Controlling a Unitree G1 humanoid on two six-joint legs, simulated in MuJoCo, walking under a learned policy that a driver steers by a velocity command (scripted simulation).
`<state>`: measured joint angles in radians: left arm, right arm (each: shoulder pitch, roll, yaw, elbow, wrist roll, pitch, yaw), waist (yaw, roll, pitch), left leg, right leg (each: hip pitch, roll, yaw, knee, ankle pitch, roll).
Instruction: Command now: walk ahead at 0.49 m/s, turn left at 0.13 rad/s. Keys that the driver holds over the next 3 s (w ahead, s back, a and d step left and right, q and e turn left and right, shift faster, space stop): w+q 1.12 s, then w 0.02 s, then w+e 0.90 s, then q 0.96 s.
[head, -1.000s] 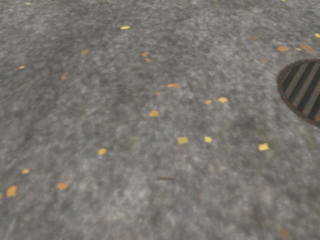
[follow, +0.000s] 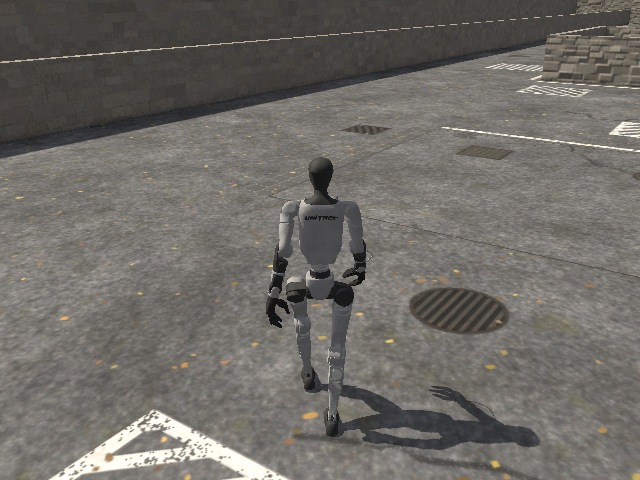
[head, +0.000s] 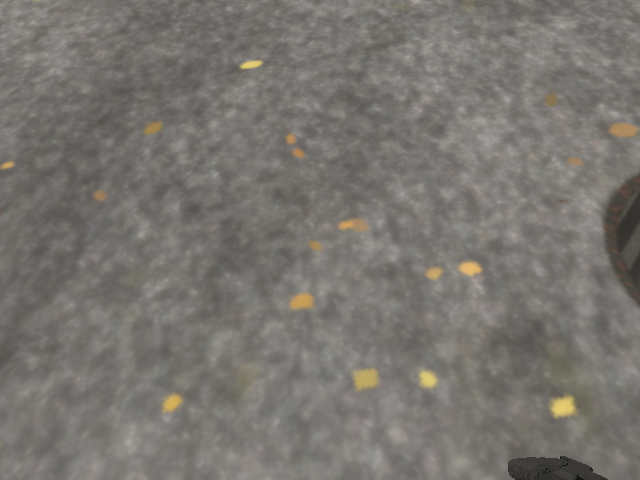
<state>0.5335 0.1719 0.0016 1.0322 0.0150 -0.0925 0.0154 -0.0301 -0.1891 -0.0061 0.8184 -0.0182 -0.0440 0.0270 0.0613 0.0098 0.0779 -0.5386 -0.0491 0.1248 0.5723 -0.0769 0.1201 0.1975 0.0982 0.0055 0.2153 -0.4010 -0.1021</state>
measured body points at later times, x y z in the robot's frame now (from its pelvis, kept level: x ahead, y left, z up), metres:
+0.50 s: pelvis +0.27 +0.00 +0.02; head +0.30 +0.02 +0.47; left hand +0.46 +0.25 -0.07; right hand +0.24 -0.27 -0.11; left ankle +0.15 +0.05 -0.72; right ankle +0.45 -0.11 -0.68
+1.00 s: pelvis +0.51 +0.04 +0.02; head +0.54 +0.06 +0.47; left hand +0.35 +0.25 -0.12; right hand +0.81 -0.04 -0.08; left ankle +0.58 +0.22 -0.68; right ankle +0.47 -0.09 -0.72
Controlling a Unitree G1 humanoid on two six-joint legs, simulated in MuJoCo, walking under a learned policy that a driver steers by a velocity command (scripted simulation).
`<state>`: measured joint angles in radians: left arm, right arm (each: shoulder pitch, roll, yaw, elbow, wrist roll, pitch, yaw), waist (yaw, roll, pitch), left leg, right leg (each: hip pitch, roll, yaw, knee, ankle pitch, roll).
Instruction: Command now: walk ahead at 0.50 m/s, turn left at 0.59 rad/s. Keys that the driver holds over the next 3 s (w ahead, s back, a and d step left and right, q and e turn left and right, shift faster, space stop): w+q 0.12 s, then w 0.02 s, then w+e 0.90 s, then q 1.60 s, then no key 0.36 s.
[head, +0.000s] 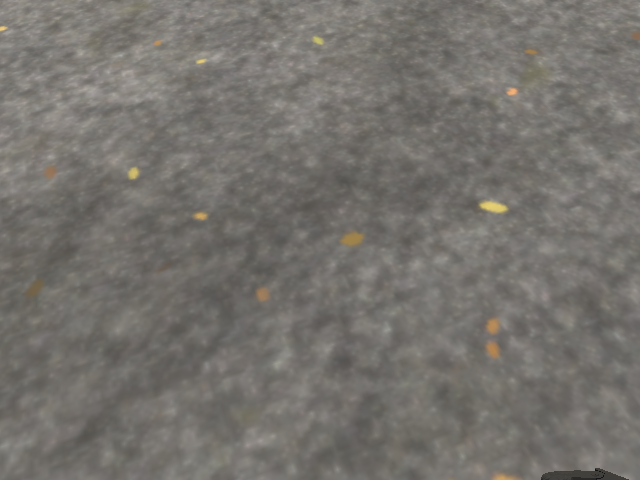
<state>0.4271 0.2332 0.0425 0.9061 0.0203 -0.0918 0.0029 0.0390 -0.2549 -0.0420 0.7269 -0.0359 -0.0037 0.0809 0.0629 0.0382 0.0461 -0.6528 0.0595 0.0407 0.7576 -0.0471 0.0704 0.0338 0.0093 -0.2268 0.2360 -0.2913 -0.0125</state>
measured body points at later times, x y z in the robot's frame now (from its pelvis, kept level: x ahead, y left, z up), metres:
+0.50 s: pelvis +0.26 +0.06 +0.00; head +0.28 +0.07 +0.45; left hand +0.35 +0.32 -0.13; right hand +0.28 -0.20 -0.13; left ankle +0.17 +0.09 -0.74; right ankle +0.42 -0.09 -0.67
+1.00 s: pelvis +0.53 +0.02 +0.00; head +0.56 +0.01 +0.45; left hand +0.61 +0.30 -0.12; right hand +0.64 -0.25 -0.11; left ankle +0.71 +0.18 -0.68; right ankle +0.47 -0.01 -0.74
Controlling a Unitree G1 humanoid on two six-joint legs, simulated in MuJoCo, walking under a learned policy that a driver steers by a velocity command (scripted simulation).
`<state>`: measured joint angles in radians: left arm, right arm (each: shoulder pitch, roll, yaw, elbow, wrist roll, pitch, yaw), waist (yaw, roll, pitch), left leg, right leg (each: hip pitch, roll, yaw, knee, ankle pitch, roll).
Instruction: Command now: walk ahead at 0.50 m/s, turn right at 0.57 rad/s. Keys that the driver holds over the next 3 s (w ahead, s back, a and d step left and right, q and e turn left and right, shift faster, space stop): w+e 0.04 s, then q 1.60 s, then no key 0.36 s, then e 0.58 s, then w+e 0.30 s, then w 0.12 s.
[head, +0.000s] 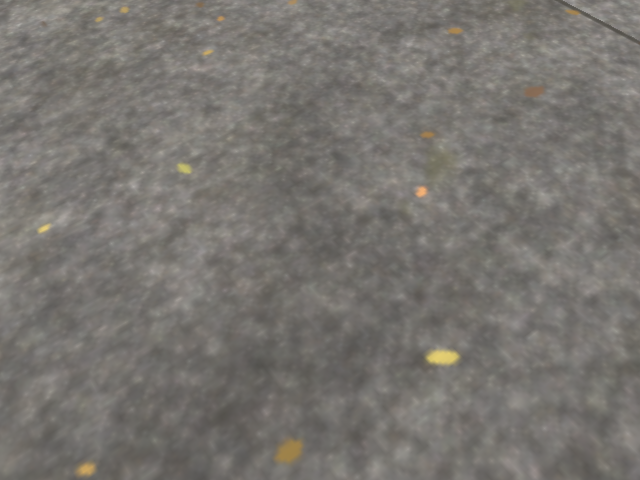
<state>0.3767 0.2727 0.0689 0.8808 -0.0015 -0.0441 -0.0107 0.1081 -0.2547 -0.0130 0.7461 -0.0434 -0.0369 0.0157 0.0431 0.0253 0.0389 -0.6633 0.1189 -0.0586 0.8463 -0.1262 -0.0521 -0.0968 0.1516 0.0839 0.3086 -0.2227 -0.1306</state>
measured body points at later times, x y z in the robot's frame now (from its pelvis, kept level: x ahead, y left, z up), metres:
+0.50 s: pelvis +0.17 +0.06 +0.00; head +0.20 +0.07 +0.44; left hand +0.28 +0.32 -0.14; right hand +0.23 -0.22 -0.13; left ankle +0.24 +0.13 -0.74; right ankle +0.20 -0.09 -0.69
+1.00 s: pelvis +0.17 +0.02 +0.00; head +0.21 +0.01 +0.45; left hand +0.18 +0.32 -0.10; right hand +0.37 -0.20 -0.13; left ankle +0.10 +0.14 -0.68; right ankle +0.21 -0.07 -0.74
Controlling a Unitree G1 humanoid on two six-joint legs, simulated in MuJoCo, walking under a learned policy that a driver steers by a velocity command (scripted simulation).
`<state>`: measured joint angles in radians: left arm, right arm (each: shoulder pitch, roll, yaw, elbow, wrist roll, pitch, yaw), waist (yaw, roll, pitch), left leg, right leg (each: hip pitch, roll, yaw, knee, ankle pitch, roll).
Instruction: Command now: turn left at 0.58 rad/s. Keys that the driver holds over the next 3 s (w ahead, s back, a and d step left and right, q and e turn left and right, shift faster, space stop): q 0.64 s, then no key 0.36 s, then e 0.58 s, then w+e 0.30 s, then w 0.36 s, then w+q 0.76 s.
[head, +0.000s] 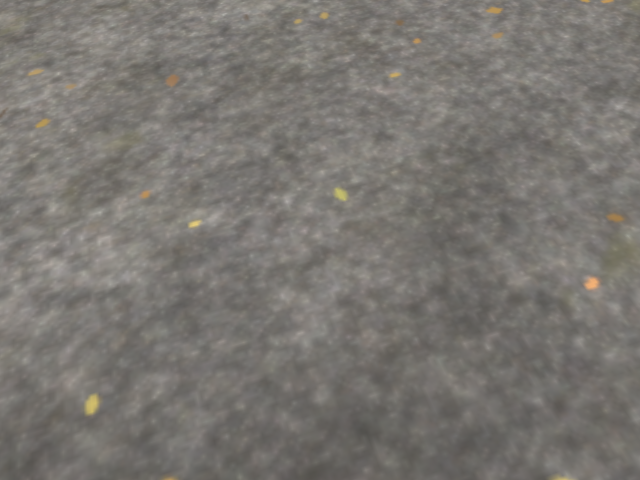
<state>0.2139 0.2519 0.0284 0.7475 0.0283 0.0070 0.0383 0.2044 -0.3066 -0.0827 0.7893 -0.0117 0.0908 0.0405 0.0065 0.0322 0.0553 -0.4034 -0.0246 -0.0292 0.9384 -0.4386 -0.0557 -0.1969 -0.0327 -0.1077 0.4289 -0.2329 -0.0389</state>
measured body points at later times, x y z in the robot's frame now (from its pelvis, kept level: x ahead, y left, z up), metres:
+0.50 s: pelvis -0.02 +0.04 +0.00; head +0.01 +0.07 +0.45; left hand +0.01 +0.35 -0.12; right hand +0.16 -0.21 -0.10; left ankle -0.03 +0.11 -0.74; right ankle +0.04 -0.10 -0.69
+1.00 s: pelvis -0.01 +0.00 +0.00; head +0.02 -0.01 +0.45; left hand -0.04 +0.28 -0.10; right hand +0.20 -0.20 -0.14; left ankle -0.11 +0.10 -0.71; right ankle +0.04 -0.07 -0.74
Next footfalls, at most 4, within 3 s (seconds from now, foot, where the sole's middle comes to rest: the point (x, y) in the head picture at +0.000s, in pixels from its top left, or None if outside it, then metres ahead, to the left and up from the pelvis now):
0.14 left None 0.01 0.12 -0.78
0.70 right None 0.08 -0.05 -0.78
1.08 left None -0.06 0.11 -0.78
1.40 right None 0.05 -0.07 -0.78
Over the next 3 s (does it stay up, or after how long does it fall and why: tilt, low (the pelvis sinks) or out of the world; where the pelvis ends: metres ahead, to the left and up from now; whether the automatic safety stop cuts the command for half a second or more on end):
stays up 0.57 0.03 -0.03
